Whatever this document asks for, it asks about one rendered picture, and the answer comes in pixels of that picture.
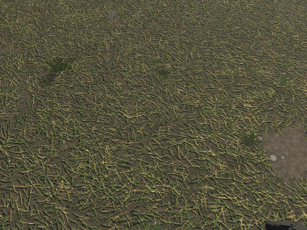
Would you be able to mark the right robot hand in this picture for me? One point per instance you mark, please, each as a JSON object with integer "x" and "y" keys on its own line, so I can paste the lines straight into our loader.
{"x": 284, "y": 225}

